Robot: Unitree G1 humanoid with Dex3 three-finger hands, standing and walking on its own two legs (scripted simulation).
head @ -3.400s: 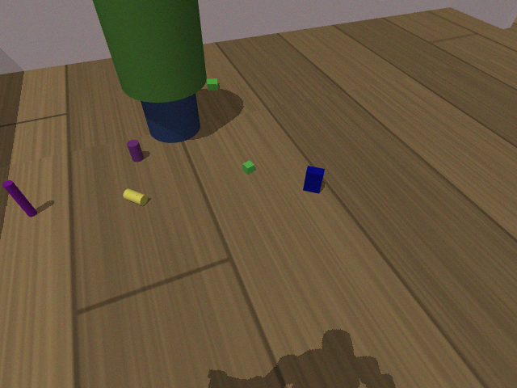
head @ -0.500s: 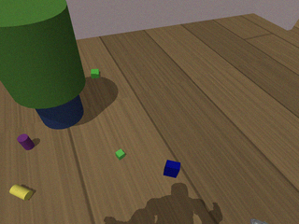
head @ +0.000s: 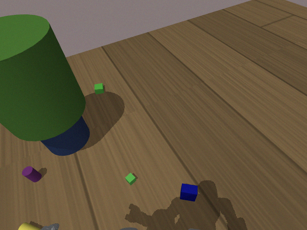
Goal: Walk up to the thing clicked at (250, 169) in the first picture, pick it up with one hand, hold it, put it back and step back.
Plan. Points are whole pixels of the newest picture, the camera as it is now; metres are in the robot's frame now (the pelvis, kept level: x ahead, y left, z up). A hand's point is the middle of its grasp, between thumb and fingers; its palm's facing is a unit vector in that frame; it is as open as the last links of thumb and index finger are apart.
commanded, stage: walk up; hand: left
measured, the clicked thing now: (130, 179) +0.53 +0.21 -0.74
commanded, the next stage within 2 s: none
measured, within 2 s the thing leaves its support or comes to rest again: neither
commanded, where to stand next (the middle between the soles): +0.13 +0.02 m, yaw +0 degrees
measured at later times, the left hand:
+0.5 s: hand out of the picture +0.10 +0.30 -0.17, palm faces -0.02 -0.95 -0.32, open 7.4 cm
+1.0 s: hand out of the picture +0.12 +0.29 -0.14, palm faces +0.00 -0.95 -0.32, open 7.4 cm
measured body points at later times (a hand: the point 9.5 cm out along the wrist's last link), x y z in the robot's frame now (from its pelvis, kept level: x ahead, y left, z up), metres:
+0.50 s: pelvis +0.03 +0.04 +0.00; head +0.06 +0.07 +0.44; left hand +0.10 +0.35 -0.15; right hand +0.13 -0.27 -0.11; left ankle +0.11 +0.16 -0.73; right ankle +0.04 -0.10 -0.73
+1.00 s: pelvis +0.05 +0.03 +0.02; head +0.06 +0.04 +0.47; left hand +0.12 +0.34 -0.12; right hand +0.14 -0.27 -0.11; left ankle +0.11 +0.16 -0.73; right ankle +0.03 -0.10 -0.73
